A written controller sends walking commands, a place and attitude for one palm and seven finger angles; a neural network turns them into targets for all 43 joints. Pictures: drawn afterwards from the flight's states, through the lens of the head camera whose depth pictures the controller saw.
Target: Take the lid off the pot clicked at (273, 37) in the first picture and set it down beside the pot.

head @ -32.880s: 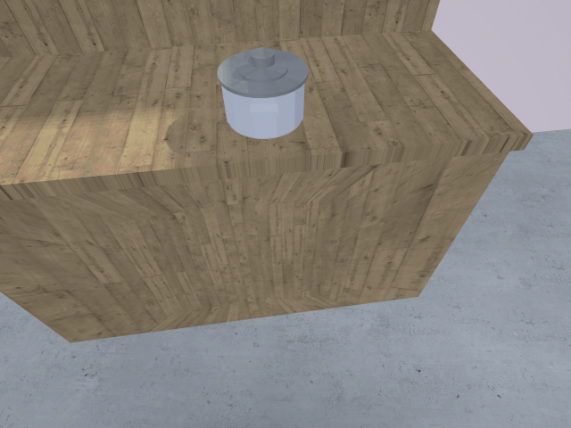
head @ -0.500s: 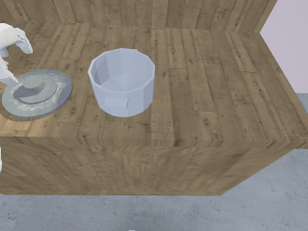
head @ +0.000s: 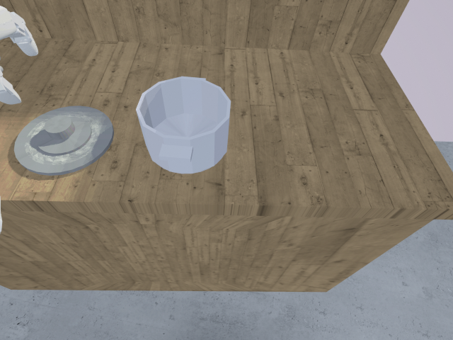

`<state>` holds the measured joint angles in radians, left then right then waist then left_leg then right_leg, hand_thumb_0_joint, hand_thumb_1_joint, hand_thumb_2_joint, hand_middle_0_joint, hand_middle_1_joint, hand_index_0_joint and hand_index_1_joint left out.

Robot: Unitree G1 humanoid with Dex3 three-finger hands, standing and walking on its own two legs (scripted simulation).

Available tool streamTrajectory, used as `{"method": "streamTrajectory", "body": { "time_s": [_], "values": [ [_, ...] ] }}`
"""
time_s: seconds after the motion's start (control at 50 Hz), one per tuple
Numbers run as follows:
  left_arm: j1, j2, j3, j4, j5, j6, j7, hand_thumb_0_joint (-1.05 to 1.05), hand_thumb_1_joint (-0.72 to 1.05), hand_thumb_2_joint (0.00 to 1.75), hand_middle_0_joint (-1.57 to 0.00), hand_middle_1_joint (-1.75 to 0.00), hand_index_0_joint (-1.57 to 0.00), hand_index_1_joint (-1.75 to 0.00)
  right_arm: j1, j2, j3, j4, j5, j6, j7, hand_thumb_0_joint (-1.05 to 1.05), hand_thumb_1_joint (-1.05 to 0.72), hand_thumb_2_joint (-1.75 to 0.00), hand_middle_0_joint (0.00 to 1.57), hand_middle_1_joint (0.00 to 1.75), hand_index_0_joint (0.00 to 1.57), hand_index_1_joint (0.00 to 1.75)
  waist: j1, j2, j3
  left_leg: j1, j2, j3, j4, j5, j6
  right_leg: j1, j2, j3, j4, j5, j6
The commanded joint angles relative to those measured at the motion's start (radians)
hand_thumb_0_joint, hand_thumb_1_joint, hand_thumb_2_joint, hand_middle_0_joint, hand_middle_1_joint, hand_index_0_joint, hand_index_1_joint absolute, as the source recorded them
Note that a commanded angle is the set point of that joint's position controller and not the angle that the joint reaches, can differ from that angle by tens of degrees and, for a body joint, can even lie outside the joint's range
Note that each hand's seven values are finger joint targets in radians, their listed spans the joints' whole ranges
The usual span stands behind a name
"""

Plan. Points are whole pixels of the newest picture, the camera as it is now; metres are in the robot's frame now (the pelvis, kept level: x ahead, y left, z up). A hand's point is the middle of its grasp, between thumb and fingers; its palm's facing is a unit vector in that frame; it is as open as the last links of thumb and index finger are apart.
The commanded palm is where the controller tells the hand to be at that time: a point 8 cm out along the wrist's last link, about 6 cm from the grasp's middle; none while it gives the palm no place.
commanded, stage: raise the empty hand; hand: left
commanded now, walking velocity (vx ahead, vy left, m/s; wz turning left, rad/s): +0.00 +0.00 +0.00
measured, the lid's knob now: (60, 127) +0.50 +0.31 +0.08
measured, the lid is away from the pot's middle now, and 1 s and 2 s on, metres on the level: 0.24 0.24 0.24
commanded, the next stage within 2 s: draw the hand back to the body in 0.12 s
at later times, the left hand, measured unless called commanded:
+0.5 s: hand (8, 72) +0.46 +0.31 +0.22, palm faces -0.23 -0.05 -0.97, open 11.1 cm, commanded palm +0.42 +0.30 +0.29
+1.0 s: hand (23, 67) +0.39 +0.23 +0.28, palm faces +0.40 -0.89 -0.23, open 10.9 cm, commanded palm +0.33 +0.28 +0.28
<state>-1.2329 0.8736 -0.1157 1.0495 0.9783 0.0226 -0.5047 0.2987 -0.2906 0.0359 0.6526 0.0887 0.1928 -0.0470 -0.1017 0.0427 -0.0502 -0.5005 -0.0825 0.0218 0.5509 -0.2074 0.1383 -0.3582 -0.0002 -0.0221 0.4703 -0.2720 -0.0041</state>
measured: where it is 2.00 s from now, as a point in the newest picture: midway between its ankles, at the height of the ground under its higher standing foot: outside the picture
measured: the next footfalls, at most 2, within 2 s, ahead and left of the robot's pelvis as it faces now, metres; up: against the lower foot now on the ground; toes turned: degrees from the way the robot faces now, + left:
none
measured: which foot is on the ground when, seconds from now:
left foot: down 0.00-1.00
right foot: down 0.00-1.00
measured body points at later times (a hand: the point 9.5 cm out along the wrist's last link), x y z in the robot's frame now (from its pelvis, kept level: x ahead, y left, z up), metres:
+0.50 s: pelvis +0.00 +0.00 +0.00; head +0.05 +0.01 +0.45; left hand +0.47 +0.31 +0.27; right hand +0.08 -0.27 -0.11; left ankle +0.03 +0.02 -0.73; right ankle -0.03 -0.16 -0.73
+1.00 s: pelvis +0.00 -0.04 +0.01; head +0.01 -0.02 +0.46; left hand +0.36 +0.28 +0.29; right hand +0.17 -0.26 -0.07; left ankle +0.03 +0.02 -0.73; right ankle -0.03 -0.16 -0.73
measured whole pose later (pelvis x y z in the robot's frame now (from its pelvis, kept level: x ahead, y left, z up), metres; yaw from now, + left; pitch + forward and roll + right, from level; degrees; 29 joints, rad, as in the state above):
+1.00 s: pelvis +0.00 -0.04 +0.01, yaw +1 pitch -2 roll -1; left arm -0.62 0.53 0.27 0.30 -0.02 -0.07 0.03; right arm 0.20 -0.23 0.10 0.61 0.05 -0.03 -0.05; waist 0.01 -0.02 0.05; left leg -0.22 -0.08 -0.01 0.40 -0.16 0.08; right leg -0.10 0.05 0.04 0.37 -0.25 -0.05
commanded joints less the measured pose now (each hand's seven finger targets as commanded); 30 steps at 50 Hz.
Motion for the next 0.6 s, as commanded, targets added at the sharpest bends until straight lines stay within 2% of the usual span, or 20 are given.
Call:
{"method": "streamTrajectory", "body": {
  "time_s": [0.0, 0.02, 0.08, 0.1, 0.12, 0.14, 0.18, 0.2, 0.22, 0.24, 0.26, 0.3, 0.32, 0.38, 0.44, 0.48, 0.5, 0.52, 0.56, 0.58],
  "values": [
    [-0.568, 0.242, 0.041, -0.229, 0.0, 0.004, 0.031, 0.0, -0.09, 0.81, -0.42, -0.72, -0.42, -0.72, 0.036, -0.184, -0.068, -0.093, 0.001, -0.031, -0.013, 0.0, -0.9, -0.9, 0.2, 0.3, 0.2, 0.3, -0.007, 0.111, -0.383, 0.522, 0.081, -0.18, -0.064, 0.284, -0.099, -0.152, 0.07, -0.031, -0.063, 0.08, -0.049],
    [-0.575, 0.252, 0.052, -0.219, 0.012, 0.007, 0.033, 0.0, -0.09, 0.81, -0.42, -0.72, -0.42, -0.72, 0.045, -0.181, -0.07, -0.085, -0.005, -0.035, -0.013, 0.0, -0.9, -0.9, 0.2, 0.3, 0.2, 0.3, -0.006, 0.11, -0.398, 0.538, 0.084, -0.188, -0.064, 0.273, -0.102, -0.159, 0.075, -0.03, -0.064, 0.066, -0.045],
    [-0.53, 0.209, 0.026, -0.164, 0.009, 0.016, 0.028, 0.0, -0.09, 0.81, -0.42, -0.72, -0.42, -0.72, 0.046, -0.177, -0.067, -0.077, -0.001, -0.039, -0.012, 0.0, -0.9, -0.9, 0.2, 0.3, 0.2, 0.3, -0.009, 0.098, -0.366, 0.524, 0.084, -0.183, -0.069, 0.259, -0.098, -0.174, 0.073, -0.031, -0.065, 0.058, -0.044],
    [-0.52, 0.193, 0.016, -0.172, 0.003, 0.012, 0.025, 0.0, -0.09, 0.81, -0.42, -0.72, -0.42, -0.72, 0.048, -0.182, -0.07, -0.082, -0.001, -0.042, -0.009, 0.0, -0.9, -0.9, 0.2, 0.3, 0.2, 0.3, -0.007, 0.115, -0.358, 0.533, 0.086, -0.187, -0.066, 0.297, -0.109, -0.178, 0.07, -0.032, -0.064, 0.071, -0.049],
    [-0.52, 0.201, 0.026, -0.165, 0.011, 0.017, 0.027, 0.0, -0.09, 0.81, -0.42, -0.72, -0.42, -0.72, 0.047, -0.18, -0.069, -0.075, -0.005, -0.038, -0.007, 0.0, -0.9, -0.9, 0.2, 0.3, 0.2, 0.3, -0.005, 0.103, -0.359, 0.531, 0.09, -0.194, -0.068, 0.286, -0.113, -0.185, 0.072, -0.033, -0.06, 0.059, -0.045],
    [-0.501, 0.161, -0.004, -0.129, 0.009, 0.023, 0.025, 0.0, -0.09, 0.81, -0.42, -0.72, -0.42, -0.72, 0.046, -0.176, -0.067, -0.074, -0.003, -0.038, -0.007, 0.0, -0.9, -0.9, 0.2, 0.3, 0.2, 0.3, -0.011, 0.084, -0.335, 0.513, 0.085, -0.185, -0.065, 0.258, -0.101, -0.194, 0.073, -0.033, -0.061, 0.054, -0.044],
    [-0.537, 0.182, 0.005, -0.163, 0.009, 0.026, 0.026, 0.0, -0.09, 0.81, -0.42, -0.72, -0.42, -0.72, 0.048, -0.18, -0.067, -0.072, -0.003, -0.039, -0.006, 0.0, -0.9, -0.9, 0.2, 0.3, 0.2, 0.3, -0.009, 0.081, -0.357, 0.512, 0.082, -0.184, -0.074, 0.242, -0.098, -0.174, 0.072, -0.03, -0.064, 0.057, -0.044],
    [-0.544, 0.203, 0.022, -0.188, 0.006, 0.018, 0.027, 0.0, -0.09, 0.81, -0.42, -0.72, -0.42, -0.72, 0.045, -0.185, -0.069, -0.078, -0.005, -0.042, -0.007, 0.0, -0.9, -0.9, 0.2, 0.3, 0.2, 0.3, -0.006, 0.095, -0.368, 0.525, 0.082, -0.182, -0.064, 0.275, -0.101, -0.168, 0.067, -0.029, -0.064, 0.075, -0.049],
    [-0.577, 0.234, 0.043, -0.25, 0.016, 0.014, 0.031, 0.0, -0.09, 0.81, -0.42, -0.72, -0.42, -0.72, 0.042, -0.18, -0.071, -0.082, -0.008, -0.04, -0.005, 0.0, -0.9, -0.9, 0.2, 0.3, 0.2, 0.3, -0.002, 0.107, -0.42, 0.553, 0.083, -0.189, -0.066, 0.307, -0.104, -0.151, 0.072, -0.026, -0.062, 0.081, -0.046],
    [-0.567, 0.225, 0.044, -0.25, 0.017, 0.014, 0.034, 0.0, -0.09, 0.81, -0.42, -0.72, -0.42, -0.72, 0.035, -0.176, -0.072, -0.088, -0.006, -0.042, -0.006, 0.0, -0.9, -0.9, 0.2, 0.3, 0.2, 0.3, 0.0, 0.136, -0.428, 0.576, 0.083, -0.199, -0.06, 0.33, -0.111, -0.168, 0.073, -0.023, -0.056, 0.075, -0.048],
    [-0.545, 0.221, 0.052, -0.26, 0.013, 0.012, 0.034, 0.0, -0.09, 0.81, -0.42, -0.72, -0.42, -0.72, 0.038, -0.171, -0.073, -0.092, -0.009, -0.044, -0.006, 0.0, -0.9, -0.9, 0.2, 0.3, 0.2, 0.3, 0.003, 0.122, -0.439, 0.582, 0.083, -0.203, -0.06, 0.34, -0.112, -0.162, 0.074, -0.023, -0.057, 0.074, -0.047],
    [-0.477, 0.251, 0.09, -0.293, 0.002, 0.003, 0.034, 0.0, -0.09, 0.81, -0.42, -0.72, -0.42, -0.72, 0.031, -0.175, -0.076, -0.108, -0.009, -0.045, -0.003, 0.0, -0.9, -0.9, 0.2, 0.3, 0.2, 0.3, 0.014, 0.135, -0.438, 0.584, 0.081, -0.195, -0.05, 0.418, -0.119, -0.141, 0.071, -0.022, -0.058, 0.104, -0.054],
    [-0.443, 0.265, 0.107, -0.293, 0.003, 0.006, 0.034, 0.0, -0.09, 0.81, -0.42, -0.72, -0.42, -0.72, 0.022, -0.17, -0.073, -0.11, -0.01, -0.041, 0.001, 0.0, -0.9, -0.9, 0.2, 0.3, 0.2, 0.3, 0.019, 0.107, -0.441, 0.574, 0.082, -0.193, -0.05, 0.422, -0.119, -0.128, 0.072, -0.022, -0.055, 0.104, -0.048],
    [-0.324, 0.225, 0.097, -0.315, -0.021, 0.016, 0.024, 0.0, -0.09, 0.81, -0.42, -0.72, -0.42, -0.72, -0.009, -0.166, -0.071, -0.134, -0.004, -0.034, 0.007, 0.0, -0.9, -0.9, 0.2, 0.3, 0.2, 0.3, 0.03, 0.073, -0.393, 0.532, 0.081, -0.176, -0.06, 0.4, -0.109, -0.11, 0.069, -0.022, -0.056, 0.101, -0.043],
    [-0.295, 0.23, 0.117, -0.447, -0.037, 0.025, 0.022, 0.0, -0.09, 0.81, -0.42, -0.72, -0.42, -0.72, -0.033, -0.163, -0.075, -0.158, -0.002, -0.028, 0.02, 0.0, -0.9, -0.9, 0.2, 0.3, 0.2, 0.3, 0.04, 0.094, -0.416, 0.572, 0.091, -0.198, -0.056, 0.475, -0.121, -0.105, 0.068, -0.024, -0.051, 0.11, -0.044],
    [-0.269, 0.289, 0.177, -0.54, -0.046, 0.026, 0.023, 0.0, -0.09, 0.81, -0.42, -0.72, -0.42, -0.72, -0.05, -0.163, -0.074, -0.174, -0.001, -0.031, 0.023, 0.0, -0.9, -0.9, 0.2, 0.3, 0.2, 0.3, 0.053, 0.117, -0.445, 0.602, 0.093, -0.208, -0.06, 0.504, -0.126, -0.086, 0.068, -0.021, -0.053, 0.112, -0.045],
    [-0.249, 0.331, 0.215, -0.603, -0.058, 0.019, 0.026, 0.0, -0.09, 0.81, -0.42, -0.72, -0.42, -0.72, -0.063, -0.171, -0.073, -0.187, -0.003, -0.034, 0.024, 0.0, -0.9, -0.9, 0.2, 0.3, 0.2, 0.3, 0.061, 0.151, -0.46, 0.615, 0.092, -0.206, -0.05, 0.552, -0.13, -0.068, 0.061, -0.018, -0.054, 0.13, -0.051],
    [-0.24, 0.345, 0.232, -0.645, -0.054, 0.019, 0.027, 0.0, -0.09, 0.81, -0.42, -0.72, -0.42, -0.72, -0.074, -0.162, -0.071, -0.192, -0.006, -0.036, 0.027, 0.0, -0.9, -0.9, 0.2, 0.3, 0.2, 0.3, 0.064, 0.143, -0.492, 0.63, 0.091, -0.213, -0.051, 0.559, -0.121, -0.053, 0.062, -0.014, -0.054, 0.13, -0.046],
    [-0.134, 0.324, 0.24, -0.593, -0.074, 0.031, 0.019, 0.0, -0.09, 0.81, -0.42, -0.72, -0.42, -0.72, -0.087, -0.157, -0.064, -0.192, -0.001, -0.033, 0.025, 0.0, -0.9, -0.9, 0.2, 0.3, 0.2, 0.3, 0.068, 0.076, -0.421, 0.569, 0.088, -0.201, -0.061, 0.518, -0.111, -0.04, 0.06, -0.022, -0.059, 0.129, -0.042],
    [-0.111, 0.293, 0.217, -0.577, -0.081, 0.041, 0.014, 0.0, -0.09, 0.81, -0.42, -0.72, -0.42, -0.72, -0.102, -0.155, -0.061, -0.193, 0.002, -0.029, 0.025, 0.0, -0.9, -0.9, 0.2, 0.3, 0.2, 0.3, 0.065, 0.051, -0.383, 0.541, 0.088, -0.195, -0.072, 0.448, -0.103, -0.049, 0.059, -0.024, -0.062, 0.109, -0.038]
  ]
}}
